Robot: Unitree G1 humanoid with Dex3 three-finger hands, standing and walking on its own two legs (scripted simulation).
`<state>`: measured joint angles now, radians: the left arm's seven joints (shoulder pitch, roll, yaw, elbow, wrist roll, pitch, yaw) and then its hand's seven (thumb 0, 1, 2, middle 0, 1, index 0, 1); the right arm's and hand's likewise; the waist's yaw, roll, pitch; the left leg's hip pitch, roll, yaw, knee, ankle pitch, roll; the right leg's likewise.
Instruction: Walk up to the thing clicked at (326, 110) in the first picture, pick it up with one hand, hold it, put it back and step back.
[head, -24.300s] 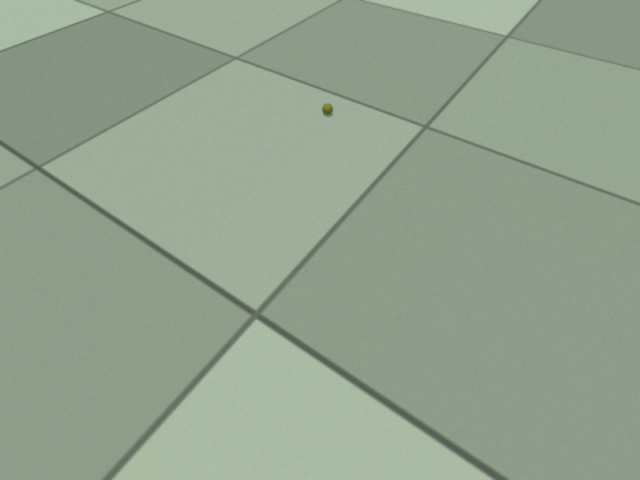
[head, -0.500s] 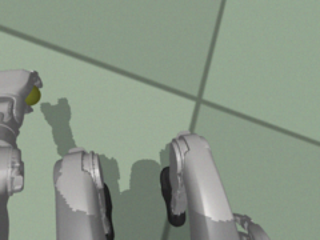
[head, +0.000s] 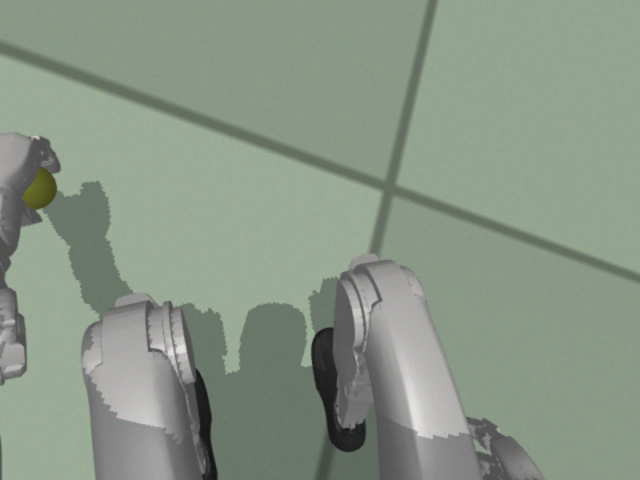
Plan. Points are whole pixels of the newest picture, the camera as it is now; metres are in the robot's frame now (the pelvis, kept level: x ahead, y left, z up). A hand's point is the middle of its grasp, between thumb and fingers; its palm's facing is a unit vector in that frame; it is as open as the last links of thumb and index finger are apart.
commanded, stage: lower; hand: left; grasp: from above
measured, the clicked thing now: (28, 186) +0.47 +0.30 -0.20
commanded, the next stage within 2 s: rest in 0.10 s
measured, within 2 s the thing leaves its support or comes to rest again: rests again in 1.40 s
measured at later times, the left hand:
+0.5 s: hand (42, 199) +0.46 +0.30 -0.23, palm faces -0.48 -0.09 -0.87, open 8.2 cm
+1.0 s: hand (48, 205) +0.46 +0.30 -0.26, palm faces -0.47 -0.11 -0.87, open 8.2 cm
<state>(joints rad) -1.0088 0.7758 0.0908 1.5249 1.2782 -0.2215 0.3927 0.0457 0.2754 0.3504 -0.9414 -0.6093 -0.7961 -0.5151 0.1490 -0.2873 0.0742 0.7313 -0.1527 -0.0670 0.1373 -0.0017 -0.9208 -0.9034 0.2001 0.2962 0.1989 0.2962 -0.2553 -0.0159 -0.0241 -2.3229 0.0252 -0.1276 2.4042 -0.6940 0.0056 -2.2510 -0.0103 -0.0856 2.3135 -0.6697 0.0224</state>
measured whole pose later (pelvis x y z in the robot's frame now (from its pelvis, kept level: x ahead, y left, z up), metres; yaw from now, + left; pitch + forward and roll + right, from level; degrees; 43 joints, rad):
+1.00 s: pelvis +0.00 +0.01 -0.04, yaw -4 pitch +30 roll -12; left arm -1.02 0.96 0.18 1.68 1.35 -0.26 0.55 0.04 0.27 0.39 -0.93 -0.63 -0.78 -0.52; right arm 0.13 -0.32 0.19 0.71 -0.27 -0.15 0.21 0.00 -0.91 -0.90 0.20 0.30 0.20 0.30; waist -0.34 -0.10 0.10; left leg -2.38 0.02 -0.21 2.56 -0.73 0.00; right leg -2.28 0.01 -0.15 2.41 -0.68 0.04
